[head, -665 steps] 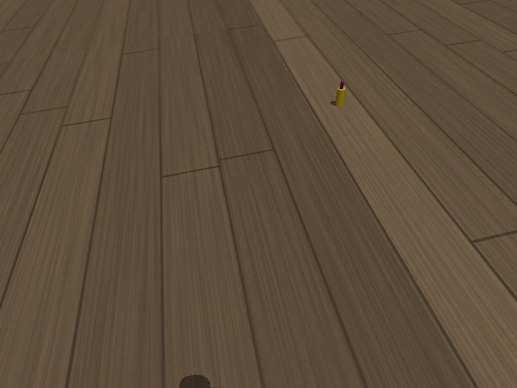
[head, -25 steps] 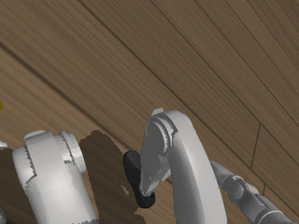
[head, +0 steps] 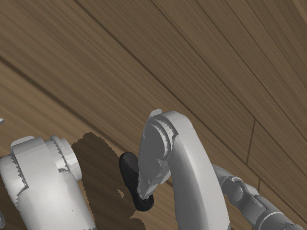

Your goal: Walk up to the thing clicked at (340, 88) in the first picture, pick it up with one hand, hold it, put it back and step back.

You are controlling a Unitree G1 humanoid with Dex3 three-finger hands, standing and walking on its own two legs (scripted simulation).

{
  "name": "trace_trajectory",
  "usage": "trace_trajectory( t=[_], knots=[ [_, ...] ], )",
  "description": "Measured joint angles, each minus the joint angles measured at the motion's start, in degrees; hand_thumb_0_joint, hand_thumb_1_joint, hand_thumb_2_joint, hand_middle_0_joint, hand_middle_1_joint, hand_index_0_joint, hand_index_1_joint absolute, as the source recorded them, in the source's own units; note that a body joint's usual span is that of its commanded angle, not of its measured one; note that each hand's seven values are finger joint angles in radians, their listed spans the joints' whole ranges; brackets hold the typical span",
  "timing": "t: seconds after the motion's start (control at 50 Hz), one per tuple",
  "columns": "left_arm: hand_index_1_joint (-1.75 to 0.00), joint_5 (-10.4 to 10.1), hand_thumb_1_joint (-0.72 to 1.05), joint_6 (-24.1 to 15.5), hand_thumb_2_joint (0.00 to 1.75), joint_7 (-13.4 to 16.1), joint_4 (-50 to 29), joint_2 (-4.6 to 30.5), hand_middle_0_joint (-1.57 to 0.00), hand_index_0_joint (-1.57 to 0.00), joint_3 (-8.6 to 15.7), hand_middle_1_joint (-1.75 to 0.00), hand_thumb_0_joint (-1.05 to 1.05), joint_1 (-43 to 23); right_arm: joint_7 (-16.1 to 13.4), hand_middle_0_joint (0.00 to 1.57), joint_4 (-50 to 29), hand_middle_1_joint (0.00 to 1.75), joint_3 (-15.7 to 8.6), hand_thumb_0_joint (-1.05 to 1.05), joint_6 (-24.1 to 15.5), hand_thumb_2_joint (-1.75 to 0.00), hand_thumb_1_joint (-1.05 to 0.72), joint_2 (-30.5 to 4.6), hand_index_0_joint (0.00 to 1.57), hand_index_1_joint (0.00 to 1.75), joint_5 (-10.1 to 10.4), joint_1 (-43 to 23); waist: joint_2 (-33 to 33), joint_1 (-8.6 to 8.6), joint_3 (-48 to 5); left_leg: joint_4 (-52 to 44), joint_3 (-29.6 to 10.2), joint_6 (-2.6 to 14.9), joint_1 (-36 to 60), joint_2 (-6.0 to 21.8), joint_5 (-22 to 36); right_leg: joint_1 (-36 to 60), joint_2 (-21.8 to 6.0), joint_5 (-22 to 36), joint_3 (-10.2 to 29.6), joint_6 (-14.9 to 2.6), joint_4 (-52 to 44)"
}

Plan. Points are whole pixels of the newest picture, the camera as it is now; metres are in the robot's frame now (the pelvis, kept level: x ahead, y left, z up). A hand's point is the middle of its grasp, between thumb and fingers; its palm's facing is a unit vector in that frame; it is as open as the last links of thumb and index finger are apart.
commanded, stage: close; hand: left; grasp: from the side
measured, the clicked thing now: out of the picture +0.44 +0.32 -0.19
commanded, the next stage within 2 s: settle in 0.42 s
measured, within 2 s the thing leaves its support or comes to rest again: leaves its support in 0.86 s
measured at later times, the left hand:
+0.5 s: hand out of the picture +0.42 +0.31 -0.17, palm faces +0.41 -0.91 -0.01, open 7.3 cm
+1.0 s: hand out of the picture +0.42 +0.32 -0.13, palm faces +0.40 -0.92 -0.01, open 5.7 cm
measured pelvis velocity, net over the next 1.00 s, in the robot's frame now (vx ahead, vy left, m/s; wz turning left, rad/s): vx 0.00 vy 0.00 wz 0.01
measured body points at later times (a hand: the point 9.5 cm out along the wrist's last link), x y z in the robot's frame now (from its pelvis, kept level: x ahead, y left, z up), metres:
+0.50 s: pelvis +0.00 +0.00 +0.00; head +0.23 +0.19 +0.33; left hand +0.40 +0.36 -0.17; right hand +0.17 -0.24 -0.03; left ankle +0.09 +0.13 -0.24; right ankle +0.14 -0.12 -0.24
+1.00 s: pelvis +0.00 +0.00 +0.01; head +0.22 +0.19 +0.35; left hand +0.39 +0.37 -0.13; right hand +0.19 -0.24 -0.03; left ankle +0.09 +0.13 -0.24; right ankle +0.14 -0.12 -0.24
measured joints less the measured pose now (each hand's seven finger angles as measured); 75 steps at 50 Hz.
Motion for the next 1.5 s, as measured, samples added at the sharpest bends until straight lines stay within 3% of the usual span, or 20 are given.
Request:
trace_trajectory(
  t=[0.1,0.38,0.66,0.78,0.94,1.28,1.5],
  knots=[
    [-0.34,0.58,-0.05,0.16,0.39,0.29,0.45,0.39,-0.35,-0.34,-0.62,-0.33,-0.01,-1.21,0.0,0.2,-0.37,0.3,0.22,0.0,0.39,-0.9,-0.89,0.25,0.21,0.3,0.09,-0.57,0.1,-0.46,-0.15,0.04,-0.33,-0.08,-0.05,0.02,-0.26,-0.06,0.1,-0.09,-0.23,-0.01,-0.15],
    [-0.66,1.42,0.3,0.97,0.7,1.61,-0.09,1.26,-0.66,-0.65,0.43,-0.66,-0.01,-1.68,-0.19,0.2,-1.02,0.3,0.47,0.0,1.53,-0.89,-0.88,0.09,0.21,0.3,0.13,-0.5,0.0,-0.9,0.24,-0.21,-0.38,0.16,-0.14,0.38,-0.39,-0.17,0.39,0.1,-0.28,0.13,-0.67],
    [-1.07,2.13,0.12,2.77,0.97,2.4,-0.53,2.31,-0.77,-0.92,0.1,-1.01,0.0,-3.34,-0.09,0.2,-1.2,0.3,0.23,0.0,2.29,-0.89,-0.89,0.14,0.21,0.3,0.38,0.41,-0.01,-1.04,0.04,-0.54,-0.42,0.16,-0.26,0.52,-0.51,-0.32,0.46,0.12,-0.36,0.05,-1.09],
    [-1.18,2.2,0.08,4.62,1.02,2.14,-3.53,1.08,-0.8,-1.05,0.9,-1.05,0.02,-2.56,-0.03,0.2,-0.98,0.3,-0.61,0.0,2.42,-0.9,-0.89,0.24,0.21,0.3,0.72,0.79,0.45,-0.78,-0.06,-0.75,-0.26,0.04,-0.26,0.41,-0.72,-0.27,0.27,-0.27,-0.28,-0.04,-1.13],
    [-1.16,2.47,0.05,9.0,1.07,1.54,-13.65,-2.6,-0.83,-1.07,0.66,-1.02,0.02,-0.18,0.1,0.2,-0.8,0.3,-3.59,0.0,2.71,-0.9,-0.9,0.73,0.21,0.3,1.87,2.55,1.49,0.78,-1.67,-1.9,0.76,-0.29,-0.47,0.11,-0.47,-0.58,-0.46,-0.8,0.27,-0.63,-1.34],
    [-1.14,0.14,0.04,21.42,1.08,-2.52,-27.13,-10.91,-0.85,-1.09,-6.06,-0.99,0.02,2.18,-0.21,0.2,2.18,0.3,-14.11,0.0,3.24,-0.89,-0.9,2.81,0.21,0.3,9.17,8.23,9.85,4.41,-13.17,-7.71,6.76,0.63,-2.74,-0.01,1.12,-3.44,-2.65,-2.1,4.09,-1.73,-3.34],
    [-1.14,0.15,0.05,27.19,1.06,-3.62,-33.59,-15.77,-0.85,-1.09,-6.16,-0.99,0.02,3.43,-1.12,0.2,3.92,0.3,-18.7,0.01,4.2,-0.89,-0.88,5.12,0.21,0.3,12.95,12.58,12.27,5.29,-17.5,-11.47,10.19,0.04,-3.24,-0.11,0.82,-5.53,-3.88,-3.73,6.58,-2.83,-4.24]
  ],
)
